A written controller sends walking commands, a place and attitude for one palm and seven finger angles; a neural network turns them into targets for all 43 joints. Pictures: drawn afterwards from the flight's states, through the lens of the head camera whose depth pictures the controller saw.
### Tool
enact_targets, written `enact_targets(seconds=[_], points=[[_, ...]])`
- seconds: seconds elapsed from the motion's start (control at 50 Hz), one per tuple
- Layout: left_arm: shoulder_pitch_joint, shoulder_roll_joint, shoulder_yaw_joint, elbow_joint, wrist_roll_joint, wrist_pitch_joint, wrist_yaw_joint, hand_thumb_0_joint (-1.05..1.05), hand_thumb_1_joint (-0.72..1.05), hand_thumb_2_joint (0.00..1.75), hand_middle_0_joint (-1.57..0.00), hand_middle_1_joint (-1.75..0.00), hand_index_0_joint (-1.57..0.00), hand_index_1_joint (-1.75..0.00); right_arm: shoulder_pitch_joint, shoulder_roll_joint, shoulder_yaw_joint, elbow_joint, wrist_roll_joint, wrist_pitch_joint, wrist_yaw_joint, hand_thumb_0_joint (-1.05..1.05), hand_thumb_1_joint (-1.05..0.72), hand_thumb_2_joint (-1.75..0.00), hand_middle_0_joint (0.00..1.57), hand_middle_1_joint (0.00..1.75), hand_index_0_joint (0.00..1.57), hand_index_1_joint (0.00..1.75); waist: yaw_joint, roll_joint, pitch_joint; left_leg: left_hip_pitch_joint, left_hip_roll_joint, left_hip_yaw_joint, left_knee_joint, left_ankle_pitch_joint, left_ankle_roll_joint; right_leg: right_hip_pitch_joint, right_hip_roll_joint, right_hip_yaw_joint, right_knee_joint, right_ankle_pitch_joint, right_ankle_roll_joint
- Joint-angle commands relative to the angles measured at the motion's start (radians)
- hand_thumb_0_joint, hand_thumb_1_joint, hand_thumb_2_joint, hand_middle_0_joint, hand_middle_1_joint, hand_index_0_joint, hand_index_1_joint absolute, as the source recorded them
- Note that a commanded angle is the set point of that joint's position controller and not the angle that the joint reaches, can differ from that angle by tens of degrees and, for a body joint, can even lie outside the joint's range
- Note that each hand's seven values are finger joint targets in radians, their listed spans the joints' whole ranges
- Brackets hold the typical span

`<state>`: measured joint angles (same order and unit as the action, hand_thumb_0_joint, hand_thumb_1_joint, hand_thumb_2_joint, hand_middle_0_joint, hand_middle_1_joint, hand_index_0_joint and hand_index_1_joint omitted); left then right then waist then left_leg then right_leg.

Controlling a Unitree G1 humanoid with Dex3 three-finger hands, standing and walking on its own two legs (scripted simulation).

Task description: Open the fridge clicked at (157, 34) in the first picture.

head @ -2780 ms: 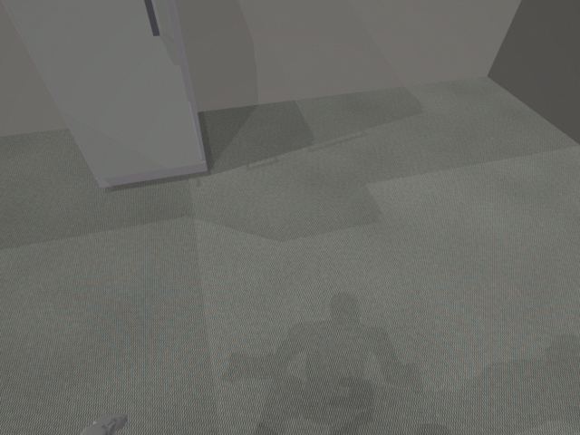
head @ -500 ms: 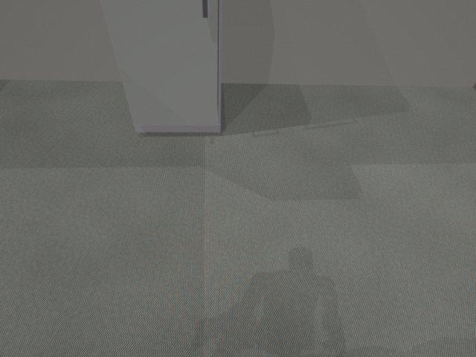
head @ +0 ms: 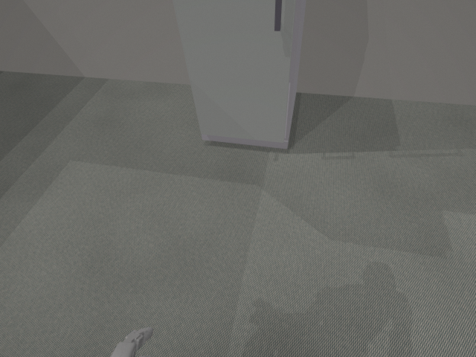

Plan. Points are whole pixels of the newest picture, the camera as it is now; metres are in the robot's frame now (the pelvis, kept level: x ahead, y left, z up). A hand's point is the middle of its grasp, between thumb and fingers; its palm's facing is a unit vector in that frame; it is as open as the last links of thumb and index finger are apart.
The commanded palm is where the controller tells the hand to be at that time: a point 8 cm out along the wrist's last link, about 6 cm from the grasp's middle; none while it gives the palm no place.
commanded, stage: walk to a spot facing it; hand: right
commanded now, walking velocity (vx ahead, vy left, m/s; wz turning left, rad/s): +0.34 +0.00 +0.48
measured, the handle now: out of the picture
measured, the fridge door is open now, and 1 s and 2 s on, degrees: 0 0 0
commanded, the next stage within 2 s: turn to face it in 1.06 s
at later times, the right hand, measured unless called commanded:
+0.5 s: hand (285, 245) +0.39 -0.09 -0.17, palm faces -0.32 +0.94 -0.14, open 7.4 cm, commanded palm none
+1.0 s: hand (294, 229) +0.44 -0.12 -0.18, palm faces -0.24 +0.95 -0.18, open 7.4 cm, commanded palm none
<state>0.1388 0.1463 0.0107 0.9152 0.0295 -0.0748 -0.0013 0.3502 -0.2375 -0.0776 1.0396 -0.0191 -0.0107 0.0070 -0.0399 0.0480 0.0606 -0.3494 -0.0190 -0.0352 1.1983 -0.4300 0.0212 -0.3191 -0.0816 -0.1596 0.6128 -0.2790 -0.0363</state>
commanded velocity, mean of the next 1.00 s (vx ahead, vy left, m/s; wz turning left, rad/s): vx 0.34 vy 0.00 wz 0.35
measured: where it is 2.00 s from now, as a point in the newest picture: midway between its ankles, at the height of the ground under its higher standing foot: (219, 267)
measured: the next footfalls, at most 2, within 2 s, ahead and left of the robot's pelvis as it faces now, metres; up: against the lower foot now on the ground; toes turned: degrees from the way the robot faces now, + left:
left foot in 0.48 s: +0.32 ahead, +0.12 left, +0.00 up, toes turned +22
right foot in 1.00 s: +0.60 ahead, +0.01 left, +0.00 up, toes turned +13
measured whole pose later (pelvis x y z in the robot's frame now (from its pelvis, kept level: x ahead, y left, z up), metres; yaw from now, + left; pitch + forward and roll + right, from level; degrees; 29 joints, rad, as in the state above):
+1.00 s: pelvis +0.45 +0.07 -0.01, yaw +22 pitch +0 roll +1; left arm 0.08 0.18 0.03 0.96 0.04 -0.05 -0.02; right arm 0.43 -0.16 -0.03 1.10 -0.01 -0.06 -0.01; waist -0.07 0.00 0.04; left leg -0.02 -0.05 0.02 0.51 -0.46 0.05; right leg -0.41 -0.08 -0.14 0.58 -0.15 0.00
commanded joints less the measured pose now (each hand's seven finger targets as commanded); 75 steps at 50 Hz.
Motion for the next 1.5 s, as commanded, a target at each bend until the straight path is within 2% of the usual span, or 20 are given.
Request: enact_targets(seconds=[0.0, 0.1, 0.3, 0.38, 0.42, 0.44, 0.48, 0.56, 0.62, 0.86, 0.94, 0.96, 0.98, 1.0, 1.06, 1.16, 1.36, 1.38, 1.42, 1.48], points=[[0.152, 0.128, 0.041, 0.029, -0.007, -0.017, 0.024, 0.00, 0.90, 0.90, -0.20, -0.30, -0.20, -0.30, -0.006, -0.001, -0.014, -0.086, -0.015, -0.001, 0.029, 0.00, -0.90, -0.90, 0.20, 0.30, 0.20, 0.30, 0.021, -0.172, 0.011, -0.200, 0.097, 0.009, 0.102, 0.158, -0.015, 0.084, -0.244, 0.203, -0.386, 0.146, -0.007], [0.204, 0.113, 0.045, 0.054, -0.014, -0.026, 0.030, 0.00, 0.90, 0.90, -0.20, -0.30, -0.20, -0.30, -0.057, 0.007, -0.021, -0.112, -0.019, 0.033, 0.034, 0.00, -0.90, -0.90, 0.20, 0.30, 0.20, 0.30, 0.009, -0.172, 0.026, -0.333, 0.116, 0.015, 0.077, 0.314, -0.040, 0.139, -0.222, 0.067, -0.430, 0.186, 0.005], [0.420, 0.137, 0.044, 0.156, 0.002, -0.016, 0.032, 0.00, 0.90, 0.90, -0.20, -0.30, -0.20, -0.30, -0.387, 0.031, 0.013, -0.196, -0.013, 0.016, 0.045, 0.00, -0.90, -0.90, 0.20, 0.30, 0.20, 0.30, 0.119, -0.145, 0.094, -0.375, 0.098, 0.164, -0.394, 0.263, -0.014, 0.409, -0.255, -0.044, -0.382, 0.533, -0.056], [0.411, 0.170, 0.048, 0.163, -0.002, -0.007, 0.032, 0.00, 0.90, 0.90, -0.20, -0.30, -0.20, -0.30, -0.310, 0.020, 0.011, -0.174, -0.013, -0.001, 0.037, 0.00, -0.90, -0.90, 0.20, 0.30, 0.20, 0.30, 0.070, -0.206, 0.026, -0.188, 0.002, 0.242, -0.528, 0.173, 0.049, 0.461, -0.257, -0.143, -0.206, 0.987, -0.042], [0.370, 0.200, 0.053, 0.148, -0.008, -0.002, 0.029, 0.00, 0.90, 0.90, -0.20, -0.30, -0.20, -0.30, -0.122, -0.023, -0.005, -0.120, -0.018, -0.014, 0.027, 0.00, -0.90, -0.90, 0.20, 0.30, 0.20, 0.30, -0.020, -0.212, -0.088, 0.071, -0.040, 0.258, -0.608, 0.186, 0.081, 0.402, -0.242, -0.174, 0.047, 1.067, -0.009], [0.344, 0.195, 0.050, 0.129, -0.017, -0.001, 0.020, 0.00, 0.90, 0.90, -0.20, -0.30, -0.20, -0.30, 0.014, -0.081, -0.023, -0.073, -0.021, -0.027, 0.023, 0.00, -0.90, -0.90, 0.20, 0.30, 0.20, 0.30, -0.088, -0.159, -0.165, 0.361, 0.011, 0.198, -0.666, 0.288, 0.111, 0.203, -0.230, -0.182, 0.271, 0.871, 0.024], [0.299, 0.111, 0.041, 0.061, -0.036, -0.008, 0.019, 0.00, 0.90, 0.90, -0.20, -0.30, -0.20, -0.30, 0.165, -0.248, -0.055, -0.034, 0.010, -0.033, -0.003, 0.00, -0.90, -0.90, 0.20, 0.30, 0.20, 0.30, -0.105, 0.111, -0.366, 0.755, 0.446, -0.532, -0.794, 0.621, 0.330, -0.311, 0.020, -0.030, 0.844, -0.325, 0.089], [0.212, 0.088, 0.050, 0.073, -0.009, 0.027, 0.016, 0.00, 0.90, 0.90, -0.20, -0.30, -0.20, -0.30, -0.073, -0.101, -0.014, -0.076, 0.015, -0.044, -0.016, 0.00, -0.90, -0.90, 0.20, 0.30, 0.20, 0.30, 0.022, -0.078, -0.016, 0.160, 0.330, -0.230, -0.944, 0.421, 0.198, -0.245, -0.116, 0.136, 0.733, -0.052, 0.069], [0.304, 0.047, 0.050, 0.102, -0.002, 0.050, 0.010, 0.00, 0.90, 0.90, -0.20, -0.30, -0.20, -0.30, -0.101, -0.070, -0.004, -0.063, -0.002, -0.065, -0.018, 0.00, -0.90, -0.90, 0.20, 0.30, 0.20, 0.30, 0.098, -0.033, -0.022, 0.043, 0.246, -0.076, -0.961, 0.435, 0.166, -0.174, -0.107, 0.114, 0.595, -0.007, 0.085], [-0.106, 0.074, 0.035, -0.025, -0.002, 0.025, -0.029, 0.00, 0.90, 0.90, -0.20, -0.30, -0.20, -0.30, 0.105, -0.069, 0.012, 0.014, -0.001, -0.076, -0.025, 0.00, -0.90, -0.90, 0.20, 0.30, 0.20, 0.30, -0.021, 0.058, 0.014, 0.335, 0.220, -0.108, -0.893, 0.724, 0.148, -0.267, -0.031, 0.039, 0.101, 0.085, 0.076], [0.072, 0.123, 0.048, 0.032, 0.001, 0.009, -0.005, 0.00, 0.90, 0.90, -0.20, -0.30, -0.20, -0.30, 0.076, -0.093, 0.008, 0.014, 0.005, -0.073, -0.029, 0.00, -0.90, -0.90, 0.20, 0.30, 0.20, 0.30, 0.082, 0.034, -0.079, 0.294, 0.181, -0.069, -0.630, 0.993, 0.104, 0.092, 0.049, -0.014, -0.106, 0.124, 0.036], [0.224, 0.182, 0.063, 0.074, 0.006, 0.002, 0.006, 0.00, 0.90, 0.90, -0.20, -0.30, -0.20, -0.30, 0.066, -0.077, 0.007, 0.004, 0.014, -0.072, -0.028, 0.00, -0.90, -0.90, 0.20, 0.30, 0.20, 0.30, 0.146, -0.040, -0.176, 0.128, 0.135, -0.042, -0.428, 0.840, 0.063, 0.380, -0.040, 0.074, -0.135, 0.279, 0.002], [0.354, 0.298, 0.091, 0.105, 0.017, -0.001, 0.015, 0.00, 0.90, 0.90, -0.20, -0.30, -0.20, -0.30, 0.100, -0.025, 0.014, -0.012, 0.028, -0.070, -0.017, 0.00, -0.90, -0.90, 0.20, 0.30, 0.20, 0.30, 0.172, -0.284, -0.308, -0.158, 0.005, 0.071, -0.094, 0.237, 0.012, 0.663, -0.355, 0.411, -0.127, 0.487, -0.118], [0.390, 0.320, 0.085, 0.105, -0.004, 0.011, 0.019, 0.00, 0.90, 0.90, -0.20, -0.30, -0.20, -0.30, 0.063, -0.036, 0.019, -0.035, 0.022, -0.074, -0.019, 0.00, -0.90, -0.90, 0.20, 0.30, 0.20, 0.30, 0.169, -0.305, -0.315, -0.215, -0.004, 0.029, 0.108, -0.154, 0.013, 0.627, -0.468, 0.516, -0.220, 0.561, -0.178], [0.171, 0.161, 0.047, 0.062, -0.007, 0.001, 0.025, 0.00, 0.90, 0.90, -0.20, -0.30, -0.20, -0.30, -0.043, -0.021, -0.004, -0.038, 0.000, -0.038, 0.001, 0.00, -0.90, -0.90, 0.20, 0.30, 0.20, 0.30, 0.086, -0.133, -0.002, -0.253, 0.113, 0.006, 0.144, 0.027, -0.011, 0.225, -0.365, 0.285, -0.334, 0.339, -0.109], [0.115, 0.101, 0.042, 0.062, -0.007, -0.002, 0.029, 0.00, 0.90, 0.90, -0.20, -0.30, -0.20, -0.30, 0.039, 0.063, -0.008, -0.033, -0.009, 0.025, 0.007, 0.00, -0.90, -0.90, 0.20, 0.30, 0.20, 0.30, 0.005, -0.196, 0.026, -0.159, 0.132, 0.059, 0.009, 0.161, -0.045, 0.010, -0.250, 0.019, -0.380, 0.315, -0.077], [0.184, 0.163, 0.061, 0.108, -0.007, 0.046, 0.019, 0.00, 0.90, 0.90, -0.20, -0.30, -0.20, -0.30, -0.076, 0.015, 0.014, -0.066, -0.004, -0.008, -0.019, 0.00, -0.90, -0.90, 0.20, 0.30, 0.20, 0.30, 0.020, -0.199, -0.049, 0.118, 0.084, 0.177, -0.696, 0.316, -0.078, 0.115, -0.168, 0.103, -0.155, 0.435, -0.046], [0.189, 0.145, 0.059, 0.104, -0.012, 0.050, 0.014, 0.00, 0.90, 0.90, -0.20, -0.30, -0.20, -0.30, -0.040, -0.032, 0.005, -0.057, -0.004, -0.018, -0.024, 0.00, -0.90, -0.90, 0.20, 0.30, 0.20, 0.30, 0.002, -0.124, -0.083, 0.224, 0.144, 0.122, -0.753, 0.445, -0.072, 0.063, -0.128, 0.084, -0.074, 0.300, -0.003], [0.213, 0.066, 0.050, 0.061, -0.022, 0.069, 0.011, 0.00, 0.90, 0.90, -0.20, -0.30, -0.20, -0.30, 0.036, -0.177, -0.021, -0.053, -0.006, -0.025, -0.035, 0.00, -0.90, -0.90, 0.20, 0.30, 0.20, 0.30, -0.020, 0.218, -0.185, 0.387, 0.514, -0.153, -0.817, 0.839, 0.092, -0.161, 0.026, 0.032, 0.307, -0.370, 0.071], [0.189, 0.095, 0.063, 0.072, -0.016, 0.100, 0.008, 0.00, 0.90, 0.90, -0.20, -0.30, -0.20, -0.30, -0.089, -0.120, -0.012, -0.092, -0.001, -0.017, -0.045, 0.00, -0.90, -0.90, 0.20, 0.30, 0.20, 0.30, 0.011, 0.197, -0.137, 0.273, 0.453, -0.048, -0.864, 0.642, 0.108, -0.213, -0.018, 0.124, 0.571, -0.270, 0.085]])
